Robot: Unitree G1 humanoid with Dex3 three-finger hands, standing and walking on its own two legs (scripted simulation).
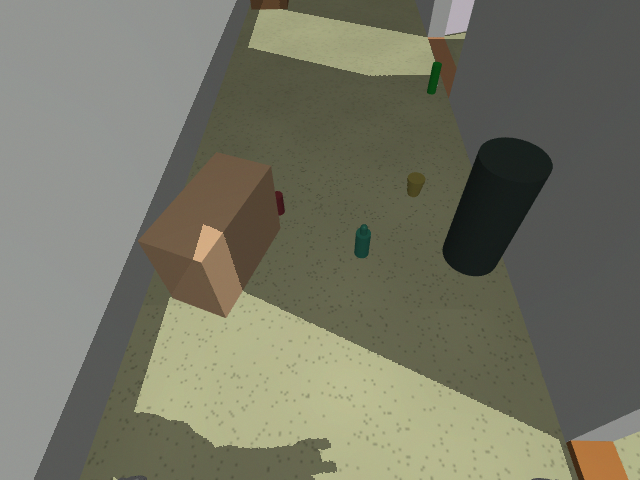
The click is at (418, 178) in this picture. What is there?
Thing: tapered cup
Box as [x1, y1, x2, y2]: [407, 172, 424, 196]
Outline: 420,173 413,172 408,175 407,192 410,196 416,196 424,182 424,176
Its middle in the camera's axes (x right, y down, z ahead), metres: +0.43 -0.25 +1.74
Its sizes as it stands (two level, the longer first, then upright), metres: 0.078 0.078 0.094
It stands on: the floor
